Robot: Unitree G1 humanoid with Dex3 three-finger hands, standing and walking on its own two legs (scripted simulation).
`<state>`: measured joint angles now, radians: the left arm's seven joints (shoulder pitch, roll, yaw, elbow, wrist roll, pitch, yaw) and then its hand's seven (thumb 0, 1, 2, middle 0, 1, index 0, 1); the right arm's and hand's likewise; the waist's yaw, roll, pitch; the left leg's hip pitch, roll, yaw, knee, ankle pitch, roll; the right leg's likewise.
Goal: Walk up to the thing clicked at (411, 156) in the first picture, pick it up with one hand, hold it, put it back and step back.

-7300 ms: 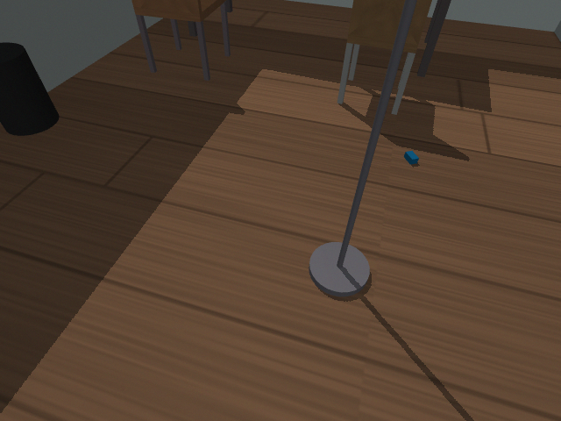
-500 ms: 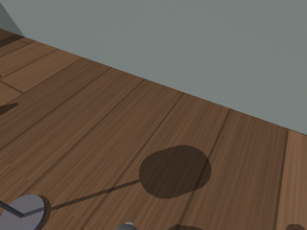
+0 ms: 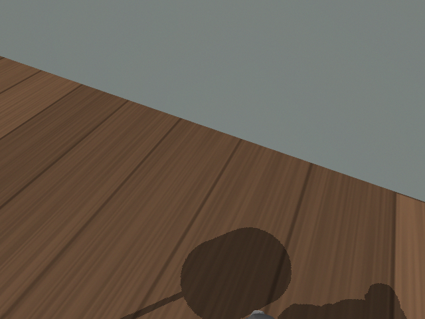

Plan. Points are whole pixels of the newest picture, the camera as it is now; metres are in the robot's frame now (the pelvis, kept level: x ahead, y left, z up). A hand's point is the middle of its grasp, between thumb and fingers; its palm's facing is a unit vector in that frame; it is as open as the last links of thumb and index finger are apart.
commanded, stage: walk up
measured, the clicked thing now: out of the picture +0.70 +1.49 -0.75
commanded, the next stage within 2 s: none
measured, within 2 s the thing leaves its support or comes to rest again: neither
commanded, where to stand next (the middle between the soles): +0.56 +0.04 m, yaw +1 degrees
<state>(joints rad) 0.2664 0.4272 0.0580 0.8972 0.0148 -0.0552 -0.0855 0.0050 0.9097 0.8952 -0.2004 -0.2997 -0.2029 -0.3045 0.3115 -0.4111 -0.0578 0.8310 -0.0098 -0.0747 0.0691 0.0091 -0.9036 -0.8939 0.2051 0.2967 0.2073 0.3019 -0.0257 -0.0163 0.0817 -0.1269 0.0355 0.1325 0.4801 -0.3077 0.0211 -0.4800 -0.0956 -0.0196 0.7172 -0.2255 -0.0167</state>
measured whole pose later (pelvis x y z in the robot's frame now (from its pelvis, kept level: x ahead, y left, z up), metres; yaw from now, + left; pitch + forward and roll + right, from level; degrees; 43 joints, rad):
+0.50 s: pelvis +0.22 +0.03 -0.02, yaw +2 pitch -2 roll -1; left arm 0.37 0.44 0.05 0.87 0.01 -0.07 -0.04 0.01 0.90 0.89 -0.20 -0.30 -0.21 -0.31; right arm 0.24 -0.42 -0.08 0.85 -0.02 -0.07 0.08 0.01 -0.91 -0.89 0.20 0.30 0.20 0.30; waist 0.03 -0.02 0.08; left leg -0.42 0.05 0.08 0.65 -0.18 0.03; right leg -0.17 -0.10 -0.06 0.73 -0.45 -0.01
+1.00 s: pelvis +0.42 -0.01 -0.01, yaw +20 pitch -1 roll +2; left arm 0.08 0.44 0.09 0.71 0.04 -0.01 -0.09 0.01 0.91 0.90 -0.20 -0.30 -0.20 -0.30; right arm 0.48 -0.42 -0.05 0.79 -0.01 -0.06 0.00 0.01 -0.90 -0.89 0.21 0.30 0.21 0.30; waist -0.04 -0.08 0.07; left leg -0.15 -0.05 -0.23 0.56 -0.39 -0.03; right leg -0.42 -0.03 0.08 0.60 -0.24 -0.04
